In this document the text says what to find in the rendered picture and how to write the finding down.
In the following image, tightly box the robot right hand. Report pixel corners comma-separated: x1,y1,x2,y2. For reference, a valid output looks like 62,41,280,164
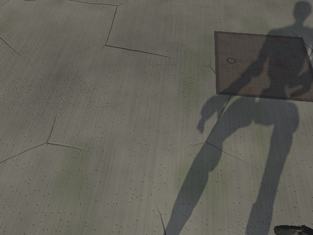
274,225,313,235

